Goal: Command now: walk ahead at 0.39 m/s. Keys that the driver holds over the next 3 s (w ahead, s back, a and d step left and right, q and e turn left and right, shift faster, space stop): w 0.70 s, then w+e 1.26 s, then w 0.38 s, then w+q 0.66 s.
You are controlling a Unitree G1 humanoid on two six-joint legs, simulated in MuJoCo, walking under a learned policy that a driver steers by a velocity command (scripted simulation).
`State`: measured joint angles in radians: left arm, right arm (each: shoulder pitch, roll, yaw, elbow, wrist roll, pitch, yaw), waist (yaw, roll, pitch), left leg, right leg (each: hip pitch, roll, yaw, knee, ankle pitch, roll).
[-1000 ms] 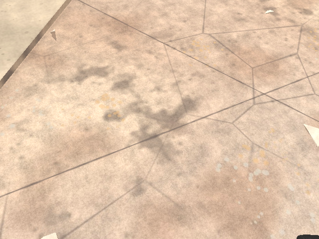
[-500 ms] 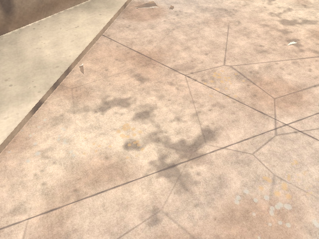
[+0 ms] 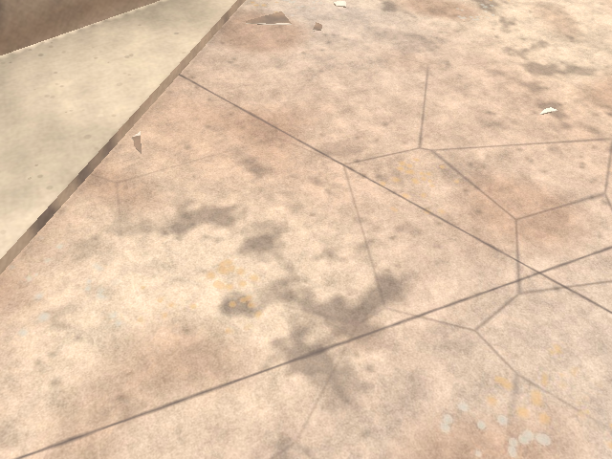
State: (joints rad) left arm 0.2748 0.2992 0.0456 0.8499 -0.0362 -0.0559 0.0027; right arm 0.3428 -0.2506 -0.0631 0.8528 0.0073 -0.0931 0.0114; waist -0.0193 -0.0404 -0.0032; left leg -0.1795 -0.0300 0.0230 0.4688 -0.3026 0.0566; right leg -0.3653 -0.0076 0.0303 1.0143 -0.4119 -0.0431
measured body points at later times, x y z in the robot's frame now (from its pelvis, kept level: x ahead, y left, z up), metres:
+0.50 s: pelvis +0.26 -0.06 -0.01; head +0.29 -0.06 +0.44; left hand +0.40 +0.21 -0.11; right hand +0.30 -0.33 -0.14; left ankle +0.15 +0.09 -0.64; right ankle +0.33 -0.14 -0.74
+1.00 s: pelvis +0.55 +0.00 -0.01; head +0.58 +0.01 +0.44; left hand +0.58 +0.28 -0.15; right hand +0.70 -0.27 -0.10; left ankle +0.63 +0.10 -0.74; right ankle +0.41 -0.13 -0.65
